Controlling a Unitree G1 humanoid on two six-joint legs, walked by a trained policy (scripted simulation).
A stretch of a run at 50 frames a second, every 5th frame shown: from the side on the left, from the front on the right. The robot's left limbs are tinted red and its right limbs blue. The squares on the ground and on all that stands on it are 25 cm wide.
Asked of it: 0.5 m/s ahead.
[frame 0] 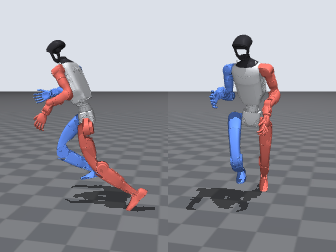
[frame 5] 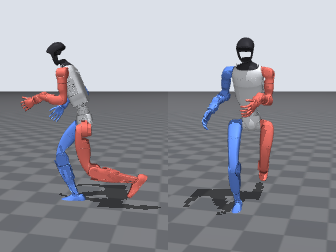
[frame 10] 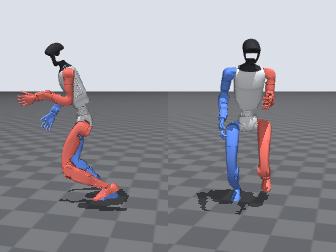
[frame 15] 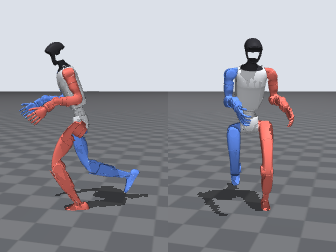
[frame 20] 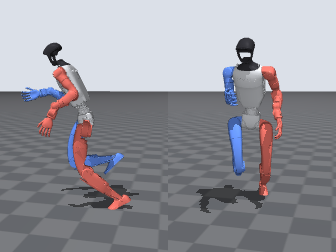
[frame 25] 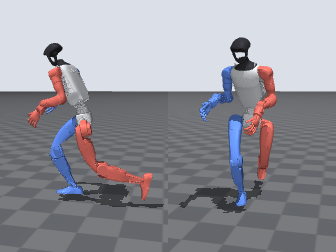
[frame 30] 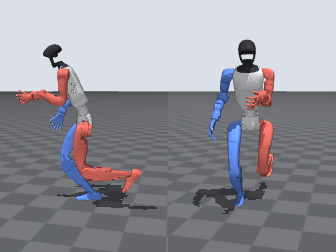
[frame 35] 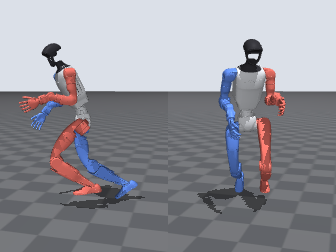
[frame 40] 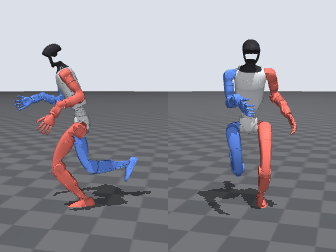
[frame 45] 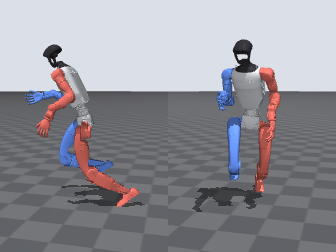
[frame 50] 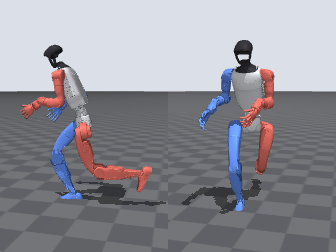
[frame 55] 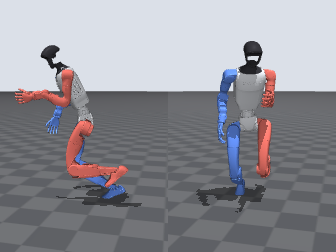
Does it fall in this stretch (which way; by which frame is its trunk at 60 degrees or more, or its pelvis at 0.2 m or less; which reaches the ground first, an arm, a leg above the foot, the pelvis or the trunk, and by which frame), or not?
no
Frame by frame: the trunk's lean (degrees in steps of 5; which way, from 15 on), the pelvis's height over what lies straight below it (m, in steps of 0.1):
0: 30 forward, 0.7
5: 25 forward, 0.7
10: 25 forward, 0.7
15: 20 forward, 0.7
20: 30 forward, 0.7
25: 30 forward, 0.7
30: 30 forward, 0.7
35: 30 forward, 0.7
40: 25 forward, 0.7
45: 30 forward, 0.7
50: 25 forward, 0.7
55: 30 forward, 0.7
